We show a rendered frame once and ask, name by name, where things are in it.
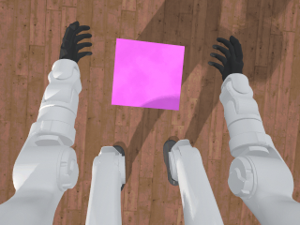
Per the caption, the robot right hand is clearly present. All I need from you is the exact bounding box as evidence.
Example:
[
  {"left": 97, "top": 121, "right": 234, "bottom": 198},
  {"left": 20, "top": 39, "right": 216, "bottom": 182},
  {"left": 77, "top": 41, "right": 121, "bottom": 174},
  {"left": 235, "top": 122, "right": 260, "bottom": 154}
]
[{"left": 208, "top": 36, "right": 244, "bottom": 81}]

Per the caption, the robot left hand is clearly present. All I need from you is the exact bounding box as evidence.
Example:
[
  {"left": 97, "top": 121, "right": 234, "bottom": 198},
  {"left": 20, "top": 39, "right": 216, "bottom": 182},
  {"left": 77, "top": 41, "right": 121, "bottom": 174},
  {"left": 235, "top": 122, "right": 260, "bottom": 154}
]
[{"left": 59, "top": 21, "right": 93, "bottom": 64}]

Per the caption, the robot right forearm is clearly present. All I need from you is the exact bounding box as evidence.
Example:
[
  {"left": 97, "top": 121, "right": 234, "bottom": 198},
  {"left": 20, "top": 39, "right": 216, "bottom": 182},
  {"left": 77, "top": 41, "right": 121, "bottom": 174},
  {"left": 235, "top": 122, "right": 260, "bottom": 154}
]
[{"left": 219, "top": 73, "right": 294, "bottom": 190}]

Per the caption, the robot right shin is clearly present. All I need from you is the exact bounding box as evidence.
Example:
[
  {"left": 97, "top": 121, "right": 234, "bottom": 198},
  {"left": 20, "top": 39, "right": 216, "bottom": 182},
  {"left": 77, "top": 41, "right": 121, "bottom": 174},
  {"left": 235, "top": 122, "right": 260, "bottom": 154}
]
[{"left": 172, "top": 139, "right": 203, "bottom": 180}]

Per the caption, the robot left upper arm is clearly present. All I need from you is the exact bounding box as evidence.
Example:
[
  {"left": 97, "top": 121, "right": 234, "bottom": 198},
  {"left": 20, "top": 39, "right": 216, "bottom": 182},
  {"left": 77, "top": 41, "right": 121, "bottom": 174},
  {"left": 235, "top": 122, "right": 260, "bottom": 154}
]
[{"left": 0, "top": 145, "right": 79, "bottom": 225}]

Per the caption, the robot left forearm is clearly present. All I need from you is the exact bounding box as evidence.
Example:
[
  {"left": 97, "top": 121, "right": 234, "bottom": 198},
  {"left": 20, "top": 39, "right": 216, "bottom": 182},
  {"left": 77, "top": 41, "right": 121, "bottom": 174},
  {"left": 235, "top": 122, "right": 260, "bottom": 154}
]
[{"left": 12, "top": 59, "right": 83, "bottom": 189}]

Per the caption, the robot left thigh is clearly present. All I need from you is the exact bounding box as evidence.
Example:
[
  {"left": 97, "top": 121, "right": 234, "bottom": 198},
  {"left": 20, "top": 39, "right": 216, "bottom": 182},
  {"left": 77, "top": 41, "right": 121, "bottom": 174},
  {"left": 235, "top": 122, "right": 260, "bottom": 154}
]
[{"left": 85, "top": 152, "right": 126, "bottom": 225}]

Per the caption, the carton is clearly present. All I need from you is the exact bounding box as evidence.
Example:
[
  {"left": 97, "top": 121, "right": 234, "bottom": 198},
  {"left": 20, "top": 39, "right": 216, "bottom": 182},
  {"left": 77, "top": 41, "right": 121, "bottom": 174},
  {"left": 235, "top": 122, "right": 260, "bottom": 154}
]
[{"left": 112, "top": 38, "right": 185, "bottom": 111}]

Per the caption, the robot right upper arm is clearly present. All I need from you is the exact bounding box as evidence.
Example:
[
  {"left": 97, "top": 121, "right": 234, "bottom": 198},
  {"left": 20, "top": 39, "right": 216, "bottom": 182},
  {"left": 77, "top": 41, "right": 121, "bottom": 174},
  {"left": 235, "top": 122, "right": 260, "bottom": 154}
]
[{"left": 228, "top": 155, "right": 300, "bottom": 225}]

